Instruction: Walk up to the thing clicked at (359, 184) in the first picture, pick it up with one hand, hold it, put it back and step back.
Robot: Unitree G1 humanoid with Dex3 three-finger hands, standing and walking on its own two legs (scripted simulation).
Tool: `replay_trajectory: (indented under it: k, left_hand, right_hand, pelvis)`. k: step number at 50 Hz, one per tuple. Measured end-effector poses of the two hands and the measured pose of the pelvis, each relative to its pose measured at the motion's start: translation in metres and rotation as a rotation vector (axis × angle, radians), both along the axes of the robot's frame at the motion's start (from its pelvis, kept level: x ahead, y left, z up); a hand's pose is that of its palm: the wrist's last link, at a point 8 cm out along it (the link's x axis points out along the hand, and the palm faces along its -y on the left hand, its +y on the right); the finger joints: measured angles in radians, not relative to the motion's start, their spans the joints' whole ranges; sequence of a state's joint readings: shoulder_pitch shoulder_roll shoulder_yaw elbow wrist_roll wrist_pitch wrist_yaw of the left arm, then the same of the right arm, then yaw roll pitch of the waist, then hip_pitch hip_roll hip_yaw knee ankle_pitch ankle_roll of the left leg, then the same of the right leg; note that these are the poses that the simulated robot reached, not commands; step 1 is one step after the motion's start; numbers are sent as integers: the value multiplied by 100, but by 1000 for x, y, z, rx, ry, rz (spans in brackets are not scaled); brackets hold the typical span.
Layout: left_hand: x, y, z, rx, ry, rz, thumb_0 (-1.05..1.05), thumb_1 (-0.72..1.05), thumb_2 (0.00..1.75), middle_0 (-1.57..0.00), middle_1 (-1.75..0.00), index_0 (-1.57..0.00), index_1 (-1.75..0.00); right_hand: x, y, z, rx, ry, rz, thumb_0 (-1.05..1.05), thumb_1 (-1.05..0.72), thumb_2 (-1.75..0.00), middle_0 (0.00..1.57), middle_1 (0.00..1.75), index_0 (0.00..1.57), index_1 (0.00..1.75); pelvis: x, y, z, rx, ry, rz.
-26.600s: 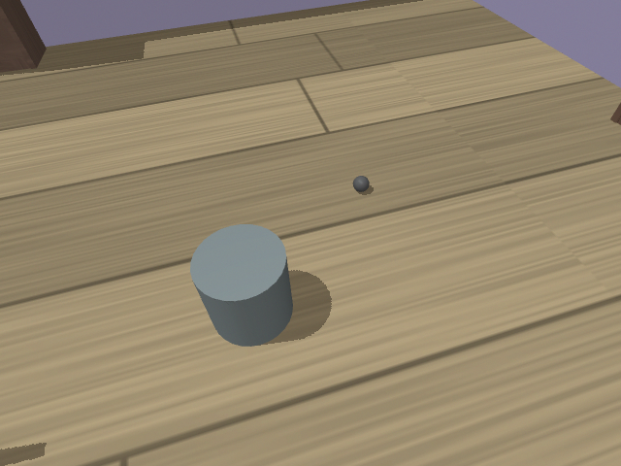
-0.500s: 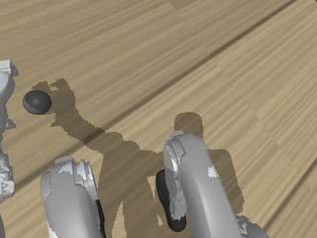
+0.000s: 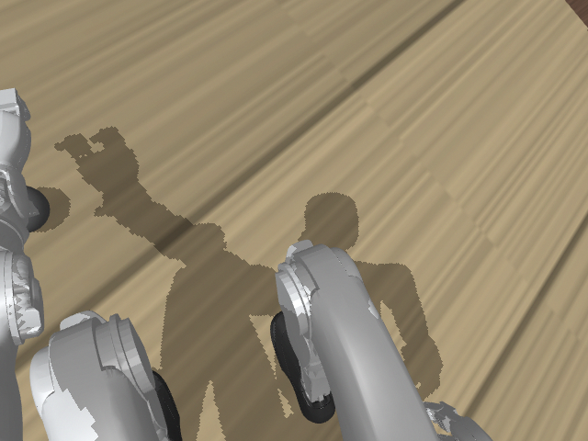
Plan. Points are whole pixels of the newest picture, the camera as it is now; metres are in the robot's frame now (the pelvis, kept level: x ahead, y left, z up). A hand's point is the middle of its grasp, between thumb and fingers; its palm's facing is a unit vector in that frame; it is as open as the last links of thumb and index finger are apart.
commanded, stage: approach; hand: left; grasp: from above
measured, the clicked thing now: (20, 209) +0.50 +0.28 -0.28
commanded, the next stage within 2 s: close in in 0.14 s
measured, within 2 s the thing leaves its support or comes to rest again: neither
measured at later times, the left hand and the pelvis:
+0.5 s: hand out of the picture +0.49 +0.28 -0.18, palm faces -0.44 -0.08 -0.89, open 13.7 cm; pelvis +0.01 +0.00 +0.00, yaw +0 degrees
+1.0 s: hand (17, 207) +0.49 +0.26 -0.23, palm faces -0.46 -0.09 -0.88, open 13.9 cm; pelvis +0.00 +0.00 -0.02, yaw -2 degrees
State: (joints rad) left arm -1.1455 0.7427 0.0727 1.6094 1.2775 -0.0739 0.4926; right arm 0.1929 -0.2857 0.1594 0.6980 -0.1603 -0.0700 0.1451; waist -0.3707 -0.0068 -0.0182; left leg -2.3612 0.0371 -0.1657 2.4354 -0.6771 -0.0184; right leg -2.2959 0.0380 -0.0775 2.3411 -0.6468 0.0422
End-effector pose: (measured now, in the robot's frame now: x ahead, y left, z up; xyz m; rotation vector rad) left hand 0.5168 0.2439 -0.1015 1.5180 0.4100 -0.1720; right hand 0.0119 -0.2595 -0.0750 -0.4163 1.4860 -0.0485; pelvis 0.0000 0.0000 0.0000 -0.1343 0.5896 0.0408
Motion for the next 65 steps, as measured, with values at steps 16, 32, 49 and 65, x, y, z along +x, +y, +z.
replay_trajectory:
  k: [16, 32, 49, 65]
  left_hand:
    - [-23, 58, -16, -18, 142, 23, 0, -51, 97, -8, -108, -10, -107]
    - [-24, 35, -32, -22, 90, -10, 0, -46, 100, -10, -107, -12, -105]
    - [-20, 24, -73, -45, 122, -6, 0, -48, 97, -9, -102, -10, -102]
    - [-17, 26, -88, -41, 95, 30, 0, -47, 99, -10, -101, -11, -101]
  right_hand:
    - [11, 4, -11, 7, 51, 48, 0, -90, -89, 20, 30, 20, 30]
    - [35, -4, 5, -40, -24, 99, 0, -90, -89, 20, 30, 20, 30]
    - [-12, 16, 1, 18, 74, 95, 0, -89, -89, 20, 30, 20, 30]
    - [14, 16, 5, 51, 38, 186, 0, -90, -90, 20, 30, 20, 30]
  pelvis:
    - [1, 2, -5, -11, -22, 14]
    - [2, 4, -3, -25, -15, 12]
    - [2, 3, -16, -34, -45, -15]
    - [7, 7, -16, -58, -51, -26]
